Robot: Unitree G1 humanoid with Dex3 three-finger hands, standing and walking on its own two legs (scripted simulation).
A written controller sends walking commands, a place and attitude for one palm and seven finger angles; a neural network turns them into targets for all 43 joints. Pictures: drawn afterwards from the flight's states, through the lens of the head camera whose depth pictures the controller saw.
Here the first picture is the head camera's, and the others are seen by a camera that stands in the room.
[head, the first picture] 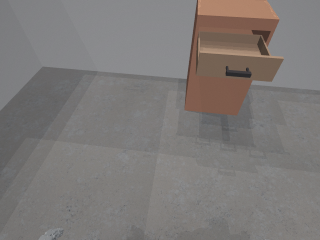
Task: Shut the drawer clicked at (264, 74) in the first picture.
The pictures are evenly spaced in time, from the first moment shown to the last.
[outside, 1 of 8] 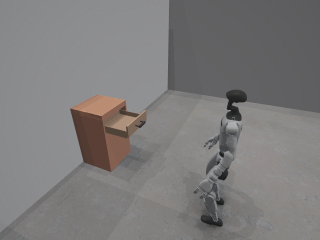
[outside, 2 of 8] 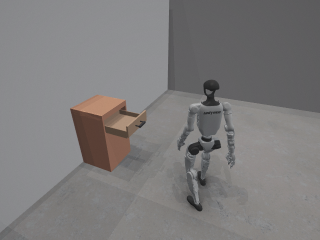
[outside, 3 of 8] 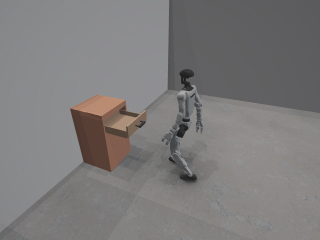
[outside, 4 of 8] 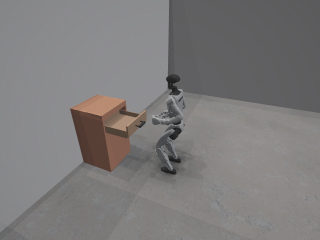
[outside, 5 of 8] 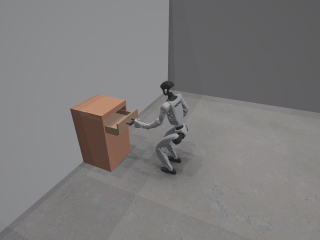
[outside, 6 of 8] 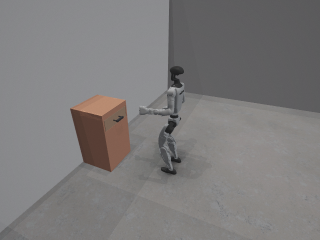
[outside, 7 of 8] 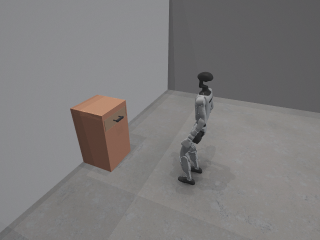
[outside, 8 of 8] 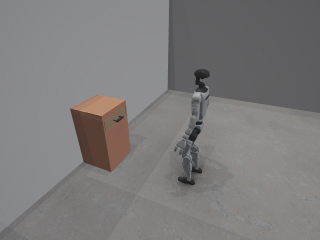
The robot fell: no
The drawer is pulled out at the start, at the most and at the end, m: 0.30 0.30 0.00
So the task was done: yes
